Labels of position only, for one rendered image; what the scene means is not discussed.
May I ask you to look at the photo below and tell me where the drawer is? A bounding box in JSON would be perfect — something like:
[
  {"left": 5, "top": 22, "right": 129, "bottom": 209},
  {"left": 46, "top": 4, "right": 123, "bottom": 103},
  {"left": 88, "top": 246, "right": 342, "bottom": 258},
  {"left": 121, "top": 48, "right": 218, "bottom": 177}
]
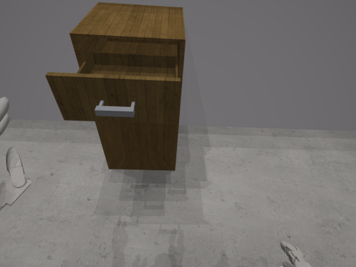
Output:
[{"left": 45, "top": 52, "right": 181, "bottom": 124}]

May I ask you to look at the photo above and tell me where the right robot hand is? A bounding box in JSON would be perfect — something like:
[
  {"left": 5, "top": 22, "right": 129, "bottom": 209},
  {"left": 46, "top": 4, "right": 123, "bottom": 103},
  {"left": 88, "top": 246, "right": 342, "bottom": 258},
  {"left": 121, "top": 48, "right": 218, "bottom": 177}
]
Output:
[{"left": 280, "top": 241, "right": 311, "bottom": 267}]

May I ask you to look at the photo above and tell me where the cabinet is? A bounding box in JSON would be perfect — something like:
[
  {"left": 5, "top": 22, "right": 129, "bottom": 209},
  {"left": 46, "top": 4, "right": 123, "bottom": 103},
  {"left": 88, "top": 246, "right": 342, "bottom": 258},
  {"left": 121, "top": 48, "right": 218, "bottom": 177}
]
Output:
[{"left": 70, "top": 2, "right": 186, "bottom": 171}]

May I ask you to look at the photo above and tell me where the left robot hand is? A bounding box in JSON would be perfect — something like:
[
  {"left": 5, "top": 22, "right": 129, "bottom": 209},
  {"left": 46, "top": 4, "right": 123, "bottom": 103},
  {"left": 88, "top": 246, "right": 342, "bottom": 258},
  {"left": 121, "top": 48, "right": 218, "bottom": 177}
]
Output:
[{"left": 0, "top": 97, "right": 31, "bottom": 211}]

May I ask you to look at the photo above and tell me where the handle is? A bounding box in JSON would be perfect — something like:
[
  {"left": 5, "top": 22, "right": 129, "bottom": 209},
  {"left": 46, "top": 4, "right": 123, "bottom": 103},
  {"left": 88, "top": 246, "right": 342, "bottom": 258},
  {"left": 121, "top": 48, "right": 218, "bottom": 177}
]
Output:
[{"left": 95, "top": 101, "right": 135, "bottom": 117}]

